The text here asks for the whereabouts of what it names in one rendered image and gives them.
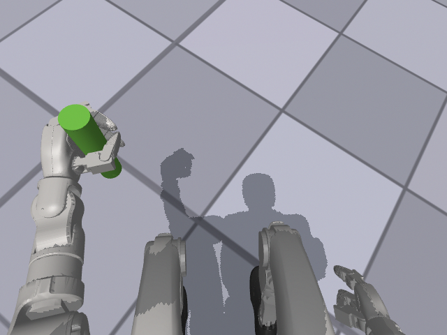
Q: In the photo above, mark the right robot foot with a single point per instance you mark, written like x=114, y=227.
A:
x=255, y=295

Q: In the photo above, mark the left robot arm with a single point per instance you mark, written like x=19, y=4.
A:
x=47, y=304

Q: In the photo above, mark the right robot arm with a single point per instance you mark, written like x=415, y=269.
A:
x=382, y=326

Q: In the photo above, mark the can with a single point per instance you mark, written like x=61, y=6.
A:
x=80, y=125

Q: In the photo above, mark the right robot hand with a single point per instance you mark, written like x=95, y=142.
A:
x=355, y=310

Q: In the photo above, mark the left robot hand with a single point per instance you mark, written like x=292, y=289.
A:
x=60, y=156

